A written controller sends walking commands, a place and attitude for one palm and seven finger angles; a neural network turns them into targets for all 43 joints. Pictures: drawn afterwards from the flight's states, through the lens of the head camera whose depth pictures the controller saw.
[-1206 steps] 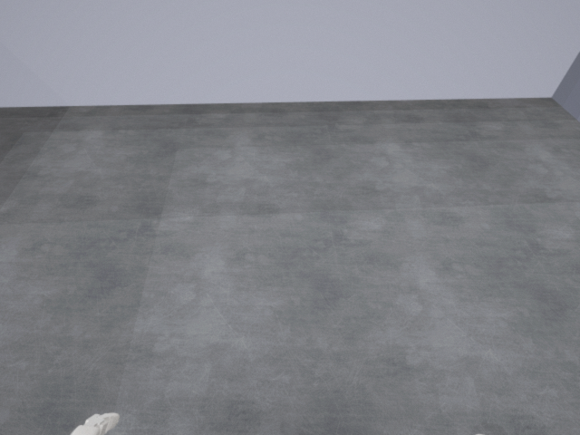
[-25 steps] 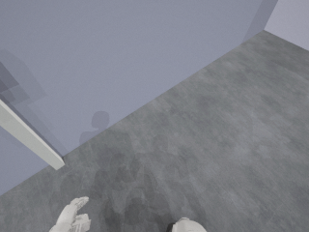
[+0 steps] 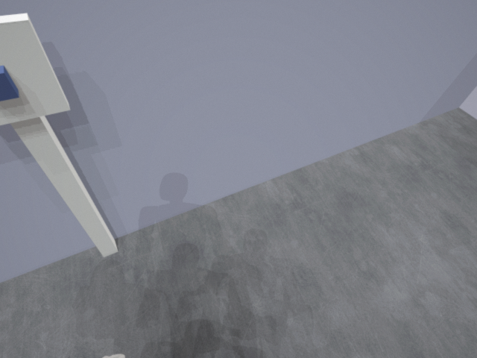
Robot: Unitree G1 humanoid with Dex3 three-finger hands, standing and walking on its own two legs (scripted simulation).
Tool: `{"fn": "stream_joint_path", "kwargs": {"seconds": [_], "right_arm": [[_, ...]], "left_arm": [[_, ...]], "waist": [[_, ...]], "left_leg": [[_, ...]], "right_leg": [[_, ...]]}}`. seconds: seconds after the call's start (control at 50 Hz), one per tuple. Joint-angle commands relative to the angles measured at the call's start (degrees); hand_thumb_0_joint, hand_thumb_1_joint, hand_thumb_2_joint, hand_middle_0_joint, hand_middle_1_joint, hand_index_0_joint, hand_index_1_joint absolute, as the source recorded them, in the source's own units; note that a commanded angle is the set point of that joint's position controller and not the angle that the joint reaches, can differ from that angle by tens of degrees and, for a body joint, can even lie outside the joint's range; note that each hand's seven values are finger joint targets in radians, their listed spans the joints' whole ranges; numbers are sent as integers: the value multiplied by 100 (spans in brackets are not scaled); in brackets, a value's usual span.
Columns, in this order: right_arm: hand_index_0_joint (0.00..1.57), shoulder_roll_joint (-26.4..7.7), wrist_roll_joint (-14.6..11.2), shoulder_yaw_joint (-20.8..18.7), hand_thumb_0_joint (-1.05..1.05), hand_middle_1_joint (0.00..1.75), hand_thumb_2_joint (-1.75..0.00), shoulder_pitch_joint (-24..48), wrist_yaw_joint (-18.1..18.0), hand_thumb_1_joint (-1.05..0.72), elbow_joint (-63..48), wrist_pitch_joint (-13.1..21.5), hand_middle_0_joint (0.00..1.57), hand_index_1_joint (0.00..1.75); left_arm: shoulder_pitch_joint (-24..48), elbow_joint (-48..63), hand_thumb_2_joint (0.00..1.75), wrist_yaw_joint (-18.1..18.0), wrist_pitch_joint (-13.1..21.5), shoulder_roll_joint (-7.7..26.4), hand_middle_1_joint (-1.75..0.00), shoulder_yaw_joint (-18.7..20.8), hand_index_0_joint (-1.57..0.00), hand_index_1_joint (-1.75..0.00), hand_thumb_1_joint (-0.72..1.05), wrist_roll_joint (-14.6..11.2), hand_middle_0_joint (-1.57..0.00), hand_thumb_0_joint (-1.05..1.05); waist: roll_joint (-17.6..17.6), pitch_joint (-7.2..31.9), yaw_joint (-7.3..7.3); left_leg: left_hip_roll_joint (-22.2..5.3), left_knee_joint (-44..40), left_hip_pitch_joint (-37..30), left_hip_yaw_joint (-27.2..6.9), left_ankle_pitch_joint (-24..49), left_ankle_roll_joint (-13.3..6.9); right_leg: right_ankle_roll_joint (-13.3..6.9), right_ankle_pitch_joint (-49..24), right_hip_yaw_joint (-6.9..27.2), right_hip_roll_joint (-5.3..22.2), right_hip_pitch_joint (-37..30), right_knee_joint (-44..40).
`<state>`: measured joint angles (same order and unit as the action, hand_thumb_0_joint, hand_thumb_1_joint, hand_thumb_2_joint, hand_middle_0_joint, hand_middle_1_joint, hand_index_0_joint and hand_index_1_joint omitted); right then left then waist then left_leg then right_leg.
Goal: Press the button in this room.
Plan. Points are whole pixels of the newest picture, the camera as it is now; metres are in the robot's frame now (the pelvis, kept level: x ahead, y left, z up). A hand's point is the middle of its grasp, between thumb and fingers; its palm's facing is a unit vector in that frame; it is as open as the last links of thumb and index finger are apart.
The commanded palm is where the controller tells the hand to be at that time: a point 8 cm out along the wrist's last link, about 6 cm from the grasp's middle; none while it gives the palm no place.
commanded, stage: turn to face it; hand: left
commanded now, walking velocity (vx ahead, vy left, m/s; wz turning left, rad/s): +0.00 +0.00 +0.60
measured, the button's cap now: out of the picture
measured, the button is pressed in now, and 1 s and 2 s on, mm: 0 0 0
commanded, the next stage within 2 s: take the last steps up to it in 0.72 s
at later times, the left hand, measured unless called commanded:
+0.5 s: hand out of the picture +0.06 +0.15 -0.13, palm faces +0.25 -0.93 -0.29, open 7.4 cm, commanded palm none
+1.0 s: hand out of the picture -0.16 +0.12 -0.17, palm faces +0.49 -0.84 -0.22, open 7.4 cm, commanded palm none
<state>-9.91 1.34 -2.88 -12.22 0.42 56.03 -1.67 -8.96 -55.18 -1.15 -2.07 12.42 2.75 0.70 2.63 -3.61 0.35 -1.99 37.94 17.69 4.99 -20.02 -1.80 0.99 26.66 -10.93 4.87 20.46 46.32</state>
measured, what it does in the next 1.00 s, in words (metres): steps on the spot, turning left: right foot, then left foot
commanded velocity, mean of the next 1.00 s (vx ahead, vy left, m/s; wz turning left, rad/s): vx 0.06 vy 0.00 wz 0.37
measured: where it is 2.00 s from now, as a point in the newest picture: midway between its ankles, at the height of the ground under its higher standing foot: outside the picture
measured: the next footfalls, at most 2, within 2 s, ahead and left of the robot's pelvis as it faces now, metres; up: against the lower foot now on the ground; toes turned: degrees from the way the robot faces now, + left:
right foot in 0.42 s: +0.06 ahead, -0.17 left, +0.00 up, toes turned +11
left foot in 0.90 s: -0.09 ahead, +0.04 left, +0.00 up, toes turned +30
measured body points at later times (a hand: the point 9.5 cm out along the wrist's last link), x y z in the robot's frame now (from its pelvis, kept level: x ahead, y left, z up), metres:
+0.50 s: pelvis -0.01 -0.07 +0.01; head +0.02 -0.10 +0.46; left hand +0.05 +0.20 -0.11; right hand +0.11 -0.32 -0.15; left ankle -0.02 +0.08 -0.68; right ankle +0.02 -0.17 -0.72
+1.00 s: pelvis -0.05 -0.06 +0.01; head -0.05 -0.03 +0.46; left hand -0.18 +0.17 -0.15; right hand +0.14 -0.22 -0.12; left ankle -0.13 +0.02 -0.72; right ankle +0.01 -0.18 -0.68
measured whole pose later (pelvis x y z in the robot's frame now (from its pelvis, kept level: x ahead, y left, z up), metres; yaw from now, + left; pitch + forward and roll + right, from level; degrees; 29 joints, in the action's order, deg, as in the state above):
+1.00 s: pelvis -0.05 -0.06 +0.01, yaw +27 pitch -1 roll -1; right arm -9.8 1.4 -1.8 -9.2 0.1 56.1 -0.5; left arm -17.5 -60.6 -0.2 -3.3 14.6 2.6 1.4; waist 2.4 -2.6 -2.5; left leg -0.8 28.2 8.7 3.1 -18.9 -1.5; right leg 1.9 25.8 -6.5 5.7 22.8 52.4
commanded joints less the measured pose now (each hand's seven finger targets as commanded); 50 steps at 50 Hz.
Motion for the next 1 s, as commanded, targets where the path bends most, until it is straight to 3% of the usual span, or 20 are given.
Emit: {"fn": "stream_joint_path", "kwargs": {"seconds": [0.0,0.08,0.26,0.36,0.38,0.4,0.42,0.44,0.46,0.5,0.54,0.74,0.78,0.82,0.84,0.86,0.88,0.9,0.94,0.98], "right_arm": [[20,-1183,16,-236,0,30,-90,-378,-143,-90,-305,118,20,30],[20,-1230,-28,-256,0,30,-90,-395,-159,-90,-349,188,20,30],[20,-1435,2,-393,0,30,-90,-385,-87,-90,-385,59,20,30],[20,-1477,-27,-452,0,30,-90,227,-45,-90,-622,-24,20,30],[20,-1247,-63,-423,0,30,-90,241,-25,-90,-688,-30,20,30],[20,-807,-94,-343,0,30,-90,141,4,-90,-803,-34,20,30],[20,-1029,-39,-398,0,30,-90,369,-5,-90,-886,-60,20,30],[20,-1128,-8,-430,0,30,-90,221,31,-90,-793,-111,20,30],[20,-1047,1,-449,0,30,-90,153,55,-90,-684,-194,20,30],[20,-1018,27,-399,0,30,-90,-29,108,-90,-496,-212,20,30],[20,-938,1,-364,0,30,-90,-70,112,-90,-453,-212,20,30],[20,-723,-95,-139,0,30,-90,677,52,-90,-552,-96,20,30],[20,-689,-124,-110,0,30,-90,483,22,-90,-467,-51,20,30],[20,-671,-117,-77,0,30,-90,89,-7,-90,-290,20,20,30],[20,-813,-105,-89,0,30,-90,-116,-10,-90,-209,90,20,30],[20,-1217,-58,-172,0,30,-90,-250,-24,-90,-195,149,20,30],[20,-1682,-4,-271,0,30,-90,-445,-51,-90,-185,118,20,30],[20,-1695,22,-266,0,30,-90,-508,-56,-90,-109,73,20,30],[20,-1232,21,-143,0,30,-90,-270,-132,-90,-56,159,20,30],[20,-1033,-9,-83,0,30,-90,-203,-145,-90,-23,256,20,30]], "left_arm": [[317,511,90,8,88,476,-30,198,-20,-30,90,30,-20,0],[147,416,90,34,124,481,-30,171,-20,-30,90,-17,-20,0],[521,626,90,-5,81,556,-30,126,-20,-30,90,-68,-20,0],[-335,449,90,-18,152,724,-30,165,-20,-30,90,-90,-20,0],[-620,414,90,-47,210,973,-30,234,-20,-30,90,-42,-20,0],[-688,464,90,-101,272,1564,-30,333,-20,-30,90,75,-20,0],[-522,587,90,-110,222,1622,-30,289,-20,-30,90,25,-20,0],[-149,703,90,-102,220,1381,-30,248,-20,-30,90,31,-20,0],[196,763,90,-123,212,1191,-30,260,-20,-30,90,16,-20,0],[422,842,90,-77,246,888,-30,134,-20,-30,90,17,-20,0],[145,769,90,-66,284,834,-30,115,-20,-30,90,24,-20,0],[-867,290,90,-76,282,1180,-30,217,-20,-30,90,119,-20,0],[-846,201,90,-71,274,1220,-30,232,-20,-30,90,112,-20,0],[-697,101,90,-60,269,1170,-30,212,-20,-30,90,57,-20,0],[-661,92,90,-51,250,1013,-30,179,-20,-30,90,-3,-20,0],[-694,168,90,-22,224,720,-30,117,-20,-30,90,-42,-20,0],[-507,326,90,18,190,397,-30,17,-20,-30,90,-8,-20,0],[-167,376,90,30,167,504,-30,31,-20,-30,90,55,-20,0],[-33,173,90,102,145,528,-30,58,-20,-30,90,95,-20,0],[-307,-36,90,202,227,486,-30,21,-20,-30,90,103,-20,0]], "waist": [[-1419,387,126],[-810,916,109],[-1310,667,268],[-1208,783,-179],[-526,859,-311],[1329,843,-347],[1340,547,-363],[717,352,-129],[1020,141,20],[868,-159,187],[880,-14,129],[892,544,-388],[935,696,-298],[843,887,-73],[376,997,46],[-839,1090,123],[-2009,747,280],[-1597,419,399],[-1695,-223,228],[-1295,-264,97]], "left_leg": [[-1662,-1919,-915,-2213,3189,-823],[-1283,-1558,-1717,-1611,4316,-723],[-1127,-1547,-1198,-2291,3613,-791],[-662,-1126,158,-2394,2331,-402],[-303,-622,928,-2104,1171,-80],[549,838,1879,-967,-797,437],[408,1944,1718,-967,-1452,421],[274,2639,1498,-1098,-1024,371],[157,2953,1486,-1058,-811,371],[34,3297,1438,-814,-151,478],[65,3260,1440,-692,59,559],[47,729,607,-257,-784,546],[125,70,160,-124,-611,491],[173,-1063,-673,-38,308,428],[-13,-1759,-1381,-217,859,349],[-944,-2116,-2089,-1371,995,23],[-1994,-2389,-2113,-2589,1164,-589],[-2186,-2499,-1635,-2576,466,-947],[-1626,-2791,-1172,-2219,-312,-832],[-1339,-2754,-1271,-1788,-5,-718]], "right_leg": [[255,53,1000,66,1334,1894],[419,-334,1047,-2,1340,1764],[503,9,1062,-196,681,299],[375,-1189,868,-365,-1270,-1892],[263,-1393,1280,171,-2116,-2672],[-297,-1315,3026,1866,-2432,-3234],[-777,-1499,3342,2465,-1306,-3307],[-875,-817,2886,2180,-652,-3391],[-697,-438,2645,1906,-352,-3450],[-526,-1250,1703,1321,-278,-3181],[-516,-1915,1272,1179,-651,-3002],[-973,-3548,1286,1568,-1683,-2548],[-900,-3854,1202,1556,-1674,-2331],[-569,-3443,985,1355,-1407,-2041],[-295,-2689,750,1153,-929,-1710],[38,-1243,380,585,97,-878],[256,723,189,61,1172,112],[136,765,569,114,1288,735],[120,22,874,196,1550,1286],[136,-508,850,172,1589,1453]]}}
